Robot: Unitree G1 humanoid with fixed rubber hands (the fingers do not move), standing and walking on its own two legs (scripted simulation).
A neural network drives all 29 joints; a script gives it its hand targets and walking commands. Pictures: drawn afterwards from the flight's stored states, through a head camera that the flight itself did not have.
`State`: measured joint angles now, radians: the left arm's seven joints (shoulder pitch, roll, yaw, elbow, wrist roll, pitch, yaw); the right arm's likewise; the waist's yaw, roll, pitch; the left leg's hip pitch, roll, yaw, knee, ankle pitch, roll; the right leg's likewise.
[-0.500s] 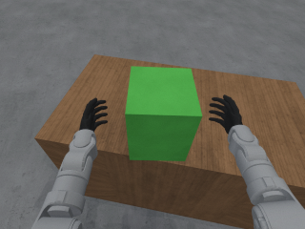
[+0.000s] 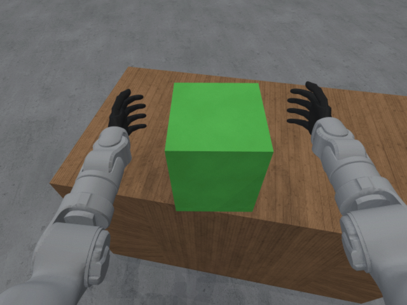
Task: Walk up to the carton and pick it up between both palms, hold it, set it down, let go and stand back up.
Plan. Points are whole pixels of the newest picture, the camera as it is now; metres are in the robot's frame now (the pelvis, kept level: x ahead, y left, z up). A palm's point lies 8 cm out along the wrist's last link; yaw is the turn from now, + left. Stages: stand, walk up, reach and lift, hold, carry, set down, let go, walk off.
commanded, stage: reach and lift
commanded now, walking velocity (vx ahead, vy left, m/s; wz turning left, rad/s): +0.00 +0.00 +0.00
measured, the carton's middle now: (215, 150) +0.49 +0.02 -0.01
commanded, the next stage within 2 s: none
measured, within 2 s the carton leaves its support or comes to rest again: neither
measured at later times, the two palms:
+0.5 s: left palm (119, 135) +0.44 +0.23 +0.08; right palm (309, 124) +0.48 -0.17 +0.11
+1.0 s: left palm (132, 161) +0.43 +0.21 +0.00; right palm (281, 153) +0.47 -0.13 +0.02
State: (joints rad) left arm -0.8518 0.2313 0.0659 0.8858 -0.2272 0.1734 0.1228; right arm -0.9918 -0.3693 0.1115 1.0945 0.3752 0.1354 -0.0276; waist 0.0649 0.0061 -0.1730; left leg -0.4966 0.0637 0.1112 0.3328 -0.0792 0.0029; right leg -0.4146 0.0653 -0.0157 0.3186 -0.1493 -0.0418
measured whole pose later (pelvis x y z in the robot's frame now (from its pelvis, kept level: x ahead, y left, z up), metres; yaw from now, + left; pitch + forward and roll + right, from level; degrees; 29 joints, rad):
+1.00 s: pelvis -0.01 +0.02 -0.01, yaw -1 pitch +31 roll -2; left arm -0.87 0.14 0.16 1.15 -0.13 -0.27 0.13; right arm -0.97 -0.24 -0.04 1.20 0.17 -0.18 0.00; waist 0.07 0.01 -0.28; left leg -0.86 0.06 0.11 0.33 -0.02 0.02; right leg -0.75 0.06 -0.02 0.27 -0.06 -0.03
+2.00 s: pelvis +0.02 +0.00 +0.00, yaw +4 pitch +22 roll -1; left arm -0.83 -0.11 0.67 0.97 0.49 -0.25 0.06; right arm -0.84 0.12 -0.70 0.89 -0.59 -0.20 -0.01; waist 0.00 0.02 -0.14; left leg -0.54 0.03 0.05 0.13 0.04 0.00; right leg -0.46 0.05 -0.07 0.15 -0.07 -0.05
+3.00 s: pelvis +0.03 +0.00 +0.01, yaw +5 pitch +19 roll +0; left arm -0.78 -0.09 0.60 1.02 0.41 -0.22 0.06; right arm -0.75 0.12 -0.65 0.90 -0.55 -0.19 -0.04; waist -0.03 0.02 -0.14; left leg -0.46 0.02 0.03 0.14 0.00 -0.01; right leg -0.36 0.04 -0.09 0.15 -0.11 -0.03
